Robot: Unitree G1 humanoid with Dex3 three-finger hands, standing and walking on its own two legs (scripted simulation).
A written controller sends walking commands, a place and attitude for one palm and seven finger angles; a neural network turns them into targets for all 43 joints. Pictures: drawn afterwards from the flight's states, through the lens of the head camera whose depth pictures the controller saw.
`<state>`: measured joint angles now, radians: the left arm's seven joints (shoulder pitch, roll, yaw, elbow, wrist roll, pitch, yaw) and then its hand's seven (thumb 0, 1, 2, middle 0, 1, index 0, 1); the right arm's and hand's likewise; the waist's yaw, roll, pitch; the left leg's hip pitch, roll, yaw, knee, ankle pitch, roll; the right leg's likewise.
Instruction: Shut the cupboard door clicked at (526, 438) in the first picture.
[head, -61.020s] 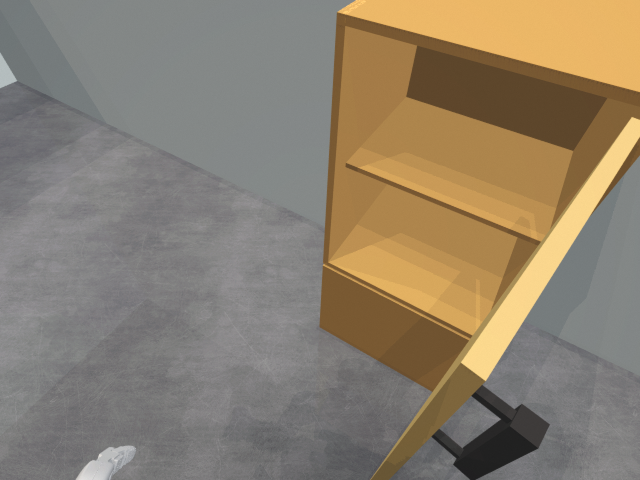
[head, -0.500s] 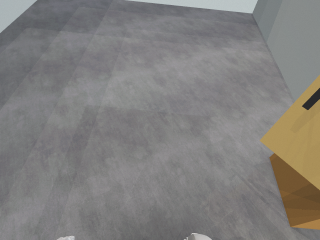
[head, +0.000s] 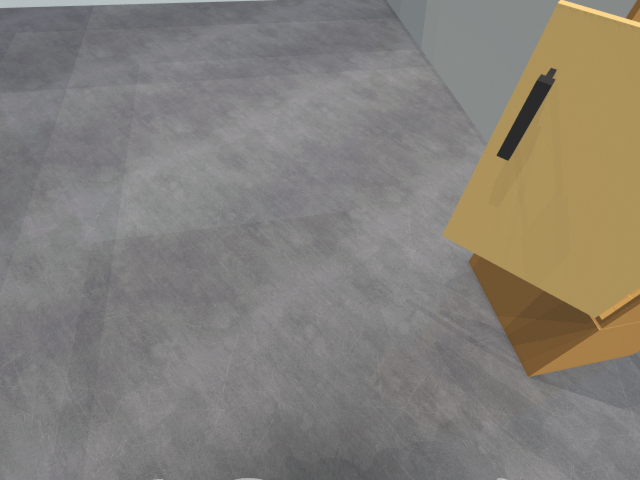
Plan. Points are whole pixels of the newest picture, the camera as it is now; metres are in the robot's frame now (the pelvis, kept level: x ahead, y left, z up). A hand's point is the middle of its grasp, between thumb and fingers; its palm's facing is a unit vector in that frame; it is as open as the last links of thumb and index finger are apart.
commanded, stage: turn to face it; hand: left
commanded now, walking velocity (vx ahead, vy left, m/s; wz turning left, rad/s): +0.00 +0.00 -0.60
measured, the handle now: (527, 115) +0.72 -0.32 +0.06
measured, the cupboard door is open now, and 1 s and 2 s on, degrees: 42 42 42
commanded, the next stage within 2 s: take the last steps up to it in 0.84 s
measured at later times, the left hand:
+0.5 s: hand (221, 463) +0.16 +0.14 -0.14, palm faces -0.29 -0.91 -0.29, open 7.4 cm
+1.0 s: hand (215, 467) +0.15 +0.16 -0.17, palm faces -0.41 -0.90 -0.17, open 7.4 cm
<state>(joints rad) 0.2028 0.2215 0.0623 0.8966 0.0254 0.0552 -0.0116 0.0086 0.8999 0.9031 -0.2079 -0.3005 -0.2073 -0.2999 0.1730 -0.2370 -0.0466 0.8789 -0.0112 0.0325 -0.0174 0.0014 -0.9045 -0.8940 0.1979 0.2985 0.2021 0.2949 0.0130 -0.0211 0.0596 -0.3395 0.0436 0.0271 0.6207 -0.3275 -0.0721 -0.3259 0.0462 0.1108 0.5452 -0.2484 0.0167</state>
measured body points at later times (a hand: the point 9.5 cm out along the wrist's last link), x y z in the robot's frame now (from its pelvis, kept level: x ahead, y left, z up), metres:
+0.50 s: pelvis -0.01 -0.02 +0.00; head +0.02 -0.06 +0.44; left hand +0.17 +0.19 -0.12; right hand -0.05 -0.29 -0.16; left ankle +0.00 +0.12 -0.69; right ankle -0.04 -0.13 -0.73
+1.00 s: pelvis +0.01 +0.00 +0.01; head +0.06 +0.02 +0.46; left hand +0.18 +0.20 -0.15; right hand -0.04 -0.24 -0.12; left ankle +0.05 +0.09 -0.73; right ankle -0.08 -0.11 -0.67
